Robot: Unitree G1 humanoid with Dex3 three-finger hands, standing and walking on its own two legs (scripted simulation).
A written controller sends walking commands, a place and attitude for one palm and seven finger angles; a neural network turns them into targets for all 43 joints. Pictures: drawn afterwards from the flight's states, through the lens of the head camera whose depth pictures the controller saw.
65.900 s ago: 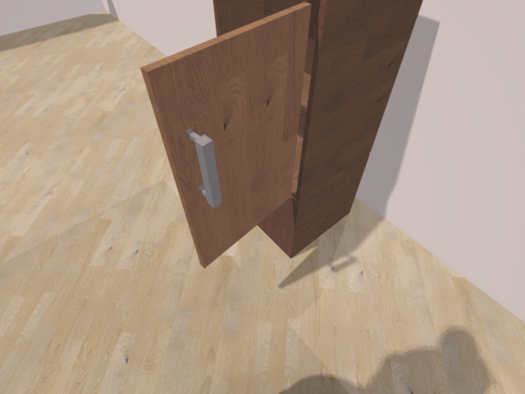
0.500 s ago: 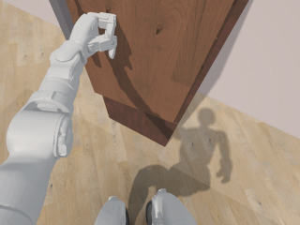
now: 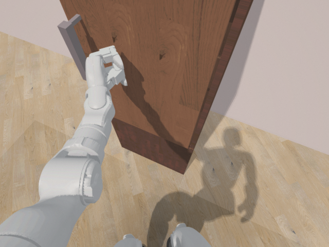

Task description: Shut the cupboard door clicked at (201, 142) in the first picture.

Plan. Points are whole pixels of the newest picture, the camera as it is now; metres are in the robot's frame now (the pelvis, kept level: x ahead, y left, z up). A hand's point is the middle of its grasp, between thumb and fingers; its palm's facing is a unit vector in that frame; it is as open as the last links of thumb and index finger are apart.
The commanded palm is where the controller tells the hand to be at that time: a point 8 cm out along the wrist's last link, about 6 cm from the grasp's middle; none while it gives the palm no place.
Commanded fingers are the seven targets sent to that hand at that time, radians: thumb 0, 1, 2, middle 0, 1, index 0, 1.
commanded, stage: pull the fist back off the door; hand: left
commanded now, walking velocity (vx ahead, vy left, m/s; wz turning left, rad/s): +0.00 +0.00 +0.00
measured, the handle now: (83, 50) +0.61 +0.14 +0.09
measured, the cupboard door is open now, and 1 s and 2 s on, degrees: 0 0 0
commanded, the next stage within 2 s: draw the hand back to the body in 0.42 s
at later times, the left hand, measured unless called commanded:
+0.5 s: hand (119, 102) +0.42 +0.05 +0.10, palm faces +0.00 -1.00 -0.02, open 3.1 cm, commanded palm +0.40 +0.10 +0.10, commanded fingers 0.00 0.90 0.90 -1.30 -1.50 -1.30 -1.50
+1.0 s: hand (71, 133) +0.33 +0.12 +0.14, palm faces +0.01 -1.00 -0.01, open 3.1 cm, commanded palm +0.30 +0.18 +0.15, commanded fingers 0.00 0.90 0.90 -1.19 -1.38 -1.19 -1.38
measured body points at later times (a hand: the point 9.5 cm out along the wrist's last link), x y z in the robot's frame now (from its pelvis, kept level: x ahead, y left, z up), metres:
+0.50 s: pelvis +0.00 +0.00 +0.01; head +0.05 -0.01 +0.46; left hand +0.41 +0.10 +0.11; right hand +0.13 -0.24 -0.10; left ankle -0.01 +0.09 -0.68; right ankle +0.01 -0.07 -0.68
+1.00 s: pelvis +0.00 +0.00 +0.04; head +0.01 -0.01 +0.49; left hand +0.33 +0.18 +0.15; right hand +0.14 -0.24 -0.07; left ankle -0.01 +0.09 -0.68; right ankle +0.01 -0.07 -0.68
